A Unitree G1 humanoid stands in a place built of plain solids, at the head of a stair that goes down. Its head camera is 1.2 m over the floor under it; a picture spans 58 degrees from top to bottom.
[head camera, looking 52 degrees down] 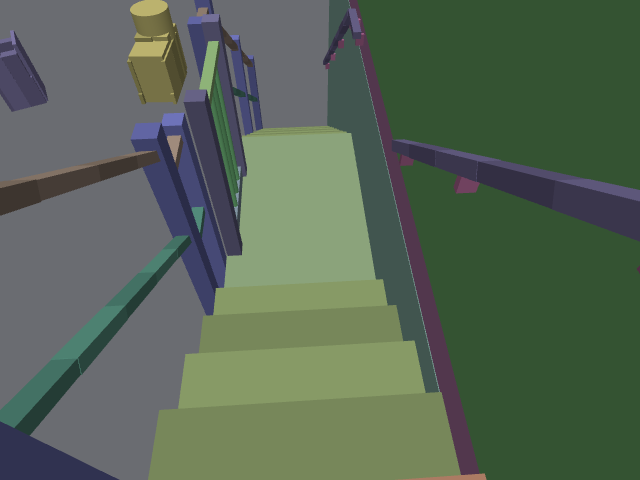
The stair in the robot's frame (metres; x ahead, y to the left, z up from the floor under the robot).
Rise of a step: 0.20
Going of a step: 0.27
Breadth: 0.90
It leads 4 degrees to the left of straight ahead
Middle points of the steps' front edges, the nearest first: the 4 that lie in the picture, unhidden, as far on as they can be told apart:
0.44 0.06 -0.19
0.71 0.07 -0.39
0.98 0.09 -0.58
1.25 0.11 -0.78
